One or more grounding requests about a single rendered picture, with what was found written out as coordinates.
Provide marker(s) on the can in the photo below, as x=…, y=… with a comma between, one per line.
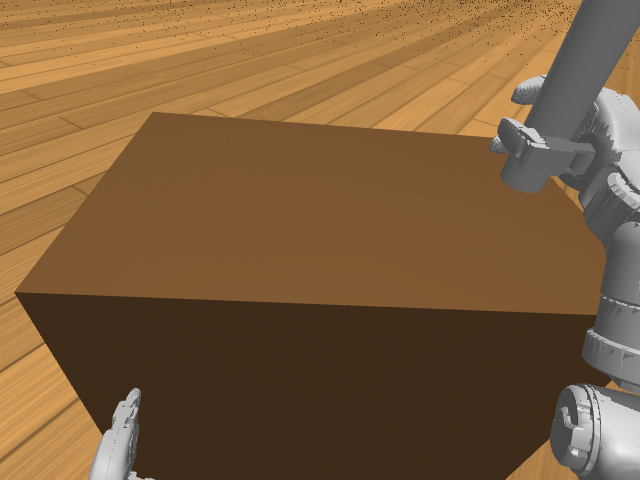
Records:
x=598, y=36

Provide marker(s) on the right robot hand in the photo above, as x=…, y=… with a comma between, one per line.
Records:
x=612, y=125

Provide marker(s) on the left robot hand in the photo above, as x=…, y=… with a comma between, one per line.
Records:
x=116, y=452

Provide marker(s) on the right robot arm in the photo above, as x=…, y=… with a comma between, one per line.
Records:
x=596, y=430

